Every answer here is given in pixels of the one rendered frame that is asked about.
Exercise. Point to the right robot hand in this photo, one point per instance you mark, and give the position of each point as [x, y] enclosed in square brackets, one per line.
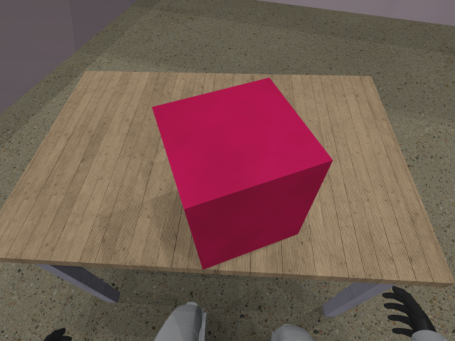
[417, 320]

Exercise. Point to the robot thigh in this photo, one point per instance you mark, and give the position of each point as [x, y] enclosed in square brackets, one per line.
[186, 323]
[290, 333]

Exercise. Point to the left robot thigh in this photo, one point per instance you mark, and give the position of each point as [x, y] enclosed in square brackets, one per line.
[186, 323]

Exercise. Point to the right robot thigh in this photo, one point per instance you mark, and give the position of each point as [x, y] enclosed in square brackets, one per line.
[290, 333]

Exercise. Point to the carton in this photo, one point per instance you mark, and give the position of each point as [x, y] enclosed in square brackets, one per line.
[246, 166]

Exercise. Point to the table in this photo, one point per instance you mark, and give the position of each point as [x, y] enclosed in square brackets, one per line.
[100, 192]

